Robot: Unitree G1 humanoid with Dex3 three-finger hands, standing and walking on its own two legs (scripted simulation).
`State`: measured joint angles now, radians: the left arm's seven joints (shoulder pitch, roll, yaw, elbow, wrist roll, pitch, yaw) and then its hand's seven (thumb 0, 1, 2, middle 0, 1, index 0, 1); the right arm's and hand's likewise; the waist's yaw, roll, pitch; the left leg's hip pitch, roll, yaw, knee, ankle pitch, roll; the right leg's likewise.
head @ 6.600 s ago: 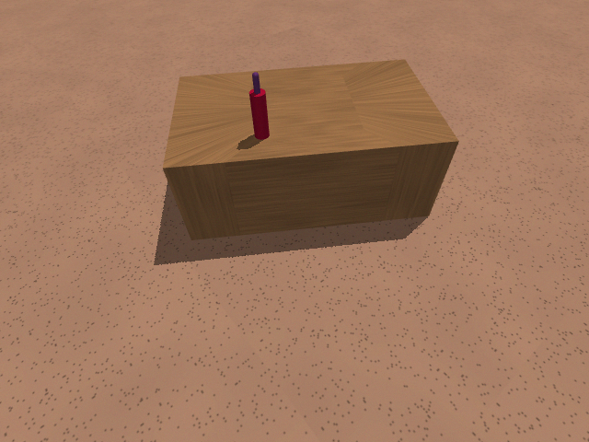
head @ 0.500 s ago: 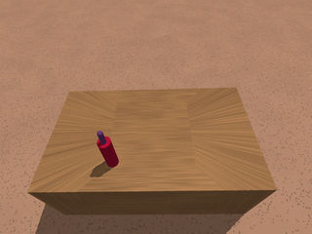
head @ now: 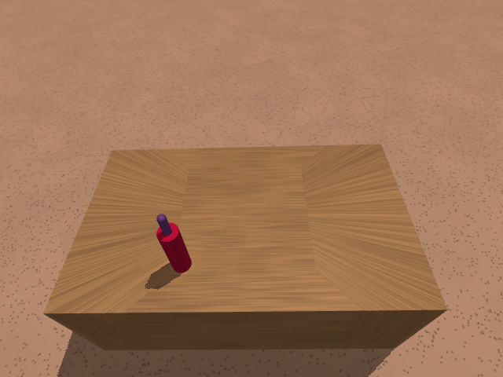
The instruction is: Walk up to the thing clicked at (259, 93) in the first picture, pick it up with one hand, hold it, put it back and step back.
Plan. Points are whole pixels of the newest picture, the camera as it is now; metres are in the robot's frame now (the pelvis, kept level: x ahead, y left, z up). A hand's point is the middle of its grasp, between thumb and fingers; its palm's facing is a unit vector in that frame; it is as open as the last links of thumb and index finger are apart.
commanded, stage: stand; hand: left
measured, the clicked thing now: (172, 242) +0.47 +0.24 -0.24
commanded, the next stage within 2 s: go down in 0.34 s
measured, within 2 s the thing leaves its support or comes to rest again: neither
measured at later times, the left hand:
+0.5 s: hand out of the picture +0.08 +0.25 -0.15, palm faces +0.01 -0.94 -0.35, open 7.5 cm
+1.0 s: hand out of the picture +0.13 +0.27 -0.15, palm faces +0.05 -0.94 -0.34, open 16.4 cm
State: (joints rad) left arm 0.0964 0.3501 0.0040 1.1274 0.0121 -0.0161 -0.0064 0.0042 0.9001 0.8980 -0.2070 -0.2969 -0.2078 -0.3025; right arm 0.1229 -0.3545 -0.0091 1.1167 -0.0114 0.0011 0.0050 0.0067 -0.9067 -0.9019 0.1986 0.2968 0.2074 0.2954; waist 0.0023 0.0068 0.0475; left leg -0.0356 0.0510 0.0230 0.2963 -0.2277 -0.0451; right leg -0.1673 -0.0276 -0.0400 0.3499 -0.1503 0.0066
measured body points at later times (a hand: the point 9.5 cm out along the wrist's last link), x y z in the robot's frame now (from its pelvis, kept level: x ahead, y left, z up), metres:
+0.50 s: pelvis -0.01 +0.00 +0.00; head +0.01 +0.00 +0.45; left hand +0.08 +0.30 -0.13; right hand +0.07 -0.30 -0.14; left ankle -0.04 +0.15 -0.75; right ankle +0.03 -0.12 -0.75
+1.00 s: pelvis -0.01 +0.02 -0.03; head +0.04 +0.01 +0.42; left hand +0.13 +0.32 -0.12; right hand +0.13 -0.27 -0.13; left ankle -0.04 +0.15 -0.75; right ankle +0.03 -0.12 -0.75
